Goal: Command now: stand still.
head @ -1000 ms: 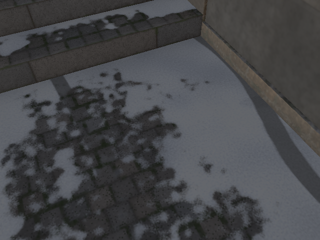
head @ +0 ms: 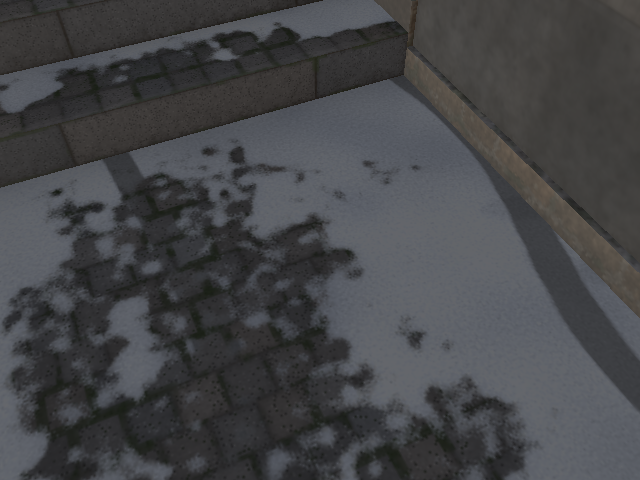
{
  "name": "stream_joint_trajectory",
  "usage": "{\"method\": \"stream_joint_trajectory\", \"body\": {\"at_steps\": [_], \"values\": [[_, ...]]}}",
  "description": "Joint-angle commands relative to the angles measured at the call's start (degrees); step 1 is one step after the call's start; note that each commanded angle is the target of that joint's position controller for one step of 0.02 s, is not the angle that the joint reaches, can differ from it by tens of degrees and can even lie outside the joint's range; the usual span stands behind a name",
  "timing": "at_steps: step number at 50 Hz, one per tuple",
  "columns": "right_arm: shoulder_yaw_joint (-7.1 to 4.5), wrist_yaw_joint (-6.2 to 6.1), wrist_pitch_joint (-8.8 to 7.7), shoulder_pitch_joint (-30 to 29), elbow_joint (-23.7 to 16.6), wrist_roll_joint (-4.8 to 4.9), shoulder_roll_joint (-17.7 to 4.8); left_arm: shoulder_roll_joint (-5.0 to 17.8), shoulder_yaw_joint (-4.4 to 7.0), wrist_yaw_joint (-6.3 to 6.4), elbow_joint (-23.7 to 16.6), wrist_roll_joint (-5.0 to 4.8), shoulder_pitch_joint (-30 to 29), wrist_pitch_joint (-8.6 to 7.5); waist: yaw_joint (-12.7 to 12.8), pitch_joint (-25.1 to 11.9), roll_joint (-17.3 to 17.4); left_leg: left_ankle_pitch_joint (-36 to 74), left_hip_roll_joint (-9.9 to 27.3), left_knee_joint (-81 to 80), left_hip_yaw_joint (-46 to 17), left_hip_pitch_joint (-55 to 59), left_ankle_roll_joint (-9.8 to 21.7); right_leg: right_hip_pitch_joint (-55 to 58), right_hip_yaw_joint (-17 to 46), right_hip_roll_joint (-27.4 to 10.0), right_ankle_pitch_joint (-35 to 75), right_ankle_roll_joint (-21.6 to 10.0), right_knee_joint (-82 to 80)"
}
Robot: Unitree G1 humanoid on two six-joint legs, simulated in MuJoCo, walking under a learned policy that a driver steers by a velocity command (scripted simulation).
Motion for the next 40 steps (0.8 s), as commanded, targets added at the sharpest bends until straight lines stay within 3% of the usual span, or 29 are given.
{"method": "stream_joint_trajectory", "body": {"at_steps": [1, 23, 25, 27, 29, 30, 32, 34, 35, 36, 37, 38, 39, 40], "values": [[-0.58, -0.11, -0.36, 0.67, -1.41, 0.01, -5.04, 4.39, 0.6, 0.09, -0.33, -0.01, 5.5, -0.2, 0.01, 0.62, -0.75, 6.36, 2.13, -3.28, -2.98, 8.98, 2.63, -10.5, 1.72, -1.77, 6.33, -1.69, -7.36], [-0.12, -0.23, -0.21, 2.69, -1.32, 0.05, -5.03, 4.33, 0.29, -0.14, -0.2, 0.01, 7.27, -0.2, 0.1, 1.03, -0.85, 7.75, 1.95, -3.21, -2.81, 9.37, 2.24, -10.07, 1.61, -1.67, 7.48, -1.58, -8.17], [-0.33, -0.27, -0.05, 4.27, -0.58, 0.48, -5.16, 5.03, 0.65, -0.01, 0.23, -0.41, 8.64, 0.03, 0.2, 0.69, -1.91, -9.26, -0.44, -1.24, -0.4, 8.41, 2.4, -10.52, 1.77, -1.26, -6.67, -3.23, -8.8], [-0.8, -0.16, -0.51, 2.7, -1.42, 0.8, -5.84, 6.97, 1.35, 0.22, -1.06, -0.8, 8.28, -0.07, 1.01, 5.45, -3.82, -22.2, -1.9, 1.93, 0.9, 0.5, 2.69, -12.2, 6.56, -4.23, -20.71, -6.42, -11.34], [-0.44, 0.61, -2.24, -1.13, -3.37, 1.15, -3.7, 10.42, 2.51, 0.11, -1.24, -1.46, 10.63, -1.0, 2.68, 9.07, -9.06, -15.25, -2.57, 10.27, 3.18, -8.66, 2.48, -8.24, 17.74, -12.62, -25.84, -10.74, -17.5], [-0.22, 1.17, -3.19, -2.23, -4.22, 1.1, -3.12, 11.61, 3.06, 0.03, -1.49, -1.69, 9.89, -1.57, 2.61, 10.78, -10.86, -12.09, -0.52, 14.36, 1.82, -12.03, 3.22, -7.07, 22.42, -16.97, -24.2, -12.78, -18.81], [-0.28, 2.03, -4.71, -1.27, -4.86, 1.54, -3.47, 10.17, 2.88, -0.52, -2.48, -1.48, 7.59, -2.6, 0.96, 11.33, -9.63, -13.76, 1.39, 14.59, 0.71, -13.65, 4.46, -5.3, 21.47, -17.95, -15.86, -12.84, -17.04], [-0.85, 2.35, -5.6, 6.71, -2.61, 2.05, -3.68, 9.71, 2.6, -1.3, -3.9, -1.99, 3.55, -2.78, -3.76, 9.29, -7.53, -12.18, -1.24, 2.88, 3.48, 1.71, 4.94, -10.96, 13.5, -12.75, -6.86, -9.57, -10.93], [-2.03, 2.34, -5.62, 13.55, -0.34, 1.39, -5.79, 10.0, 2.54, -1.51, -4.99, -1.84, 1.42, -3.06, -6.51, 6.04, -5.41, -8.73, -2.02, 0.45, 2.01, 12.33, 5.08, -15.06, 8.87, -8.69, 6.11, -7.51, -2.48], [-3.76, 2.09, -5.81, 22.37, 1.12, 1.05, -11.32, 7.89, 1.89, -1.6, -6.85, -1.85, -0.78, -3.55, -9.38, 2.09, 6.33, -11.57, 7.53, -7.73, -15.13, 22.42, 9.31, -24.1, 0.52, -1.56, 14.64, -3.44, 18.19], [-4.13, 2.4, -6.23, 28.89, 1.27, 0.9, -14.91, 4.1, 0.79, -1.51, -8.53, -1.81, -0.05, -4.52, -10.01, -4.02, 18.88, -14.59, 19.72, -19.03, -41.82, 31.16, 17.26, -35.24, 1.3, 4.48, -5.1, -1.11, 37.58], [-2.41, 2.21, -7.06, 23.63, 0.31, 0.12, -10.84, 5.76, 1.23, -1.97, -9.45, -2.94, -2.19, -5.42, -6.84, -2.51, 11.27, -17.67, 22.1, -19.88, -45.01, 28.14, 17.55, -40.23, 8.46, 0.89, -6.08, -2.58, 48.61], [-1.52, 2.18, -7.34, 18.42, -1.56, 0.13, -8.15, 6.69, 1.36, -2.6, -10.15, -3.57, -3.81, -5.88, -4.96, 0.79, 6.69, -16.3, 20.68, -19.3, -37.46, 24.15, 15.79, -42.56, 8.64, -1.78, -1.49, -4.13, 52.3], [-0.79, 2.45, -7.25, 15.2, -2.58, 0.03, -6.93, 7.36, 1.69, -2.77, -9.91, -3.13, -4.0, -6.17, -3.19, 1.49, 2.76, -13.96, 18.06, -20.1, -29.61, 21.04, 13.67, -41.97, 7.83, -4.2, 3.79, -5.13, 51.02]]}}
Velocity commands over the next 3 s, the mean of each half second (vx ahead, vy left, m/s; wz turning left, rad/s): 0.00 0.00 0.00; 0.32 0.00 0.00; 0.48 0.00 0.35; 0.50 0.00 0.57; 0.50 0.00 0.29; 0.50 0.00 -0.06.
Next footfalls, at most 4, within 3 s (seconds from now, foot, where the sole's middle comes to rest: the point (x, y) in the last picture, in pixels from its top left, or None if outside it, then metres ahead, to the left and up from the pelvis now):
1.18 right None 0.45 -0.15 -0.77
1.74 left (261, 401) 0.68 0.17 -0.77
2.22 right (278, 274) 1.04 0.14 -0.77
2.70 left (166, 264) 1.07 0.44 -0.77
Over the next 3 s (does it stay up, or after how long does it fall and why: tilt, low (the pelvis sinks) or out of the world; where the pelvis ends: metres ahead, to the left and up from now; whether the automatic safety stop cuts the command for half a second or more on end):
stays up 1.13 0.38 0.01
